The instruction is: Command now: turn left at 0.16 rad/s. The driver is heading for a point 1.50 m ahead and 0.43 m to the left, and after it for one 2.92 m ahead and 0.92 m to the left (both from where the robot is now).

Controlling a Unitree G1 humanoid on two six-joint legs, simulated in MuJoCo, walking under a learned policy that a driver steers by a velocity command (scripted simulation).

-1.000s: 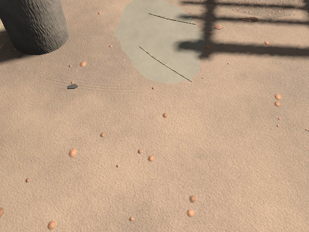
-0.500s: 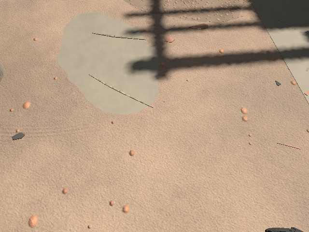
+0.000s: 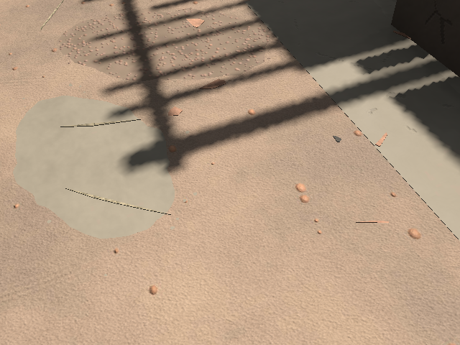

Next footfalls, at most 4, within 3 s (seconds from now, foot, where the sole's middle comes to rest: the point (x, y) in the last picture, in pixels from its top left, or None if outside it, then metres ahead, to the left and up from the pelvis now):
0.22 left None -0.02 0.10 -0.78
0.72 right None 0.06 -0.08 -0.78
1.12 left None -0.09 0.08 -0.78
1.58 right None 0.30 0.06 -0.78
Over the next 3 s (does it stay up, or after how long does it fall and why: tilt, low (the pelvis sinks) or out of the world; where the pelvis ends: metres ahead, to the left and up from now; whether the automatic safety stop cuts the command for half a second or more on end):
stays up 0.87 0.15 0.00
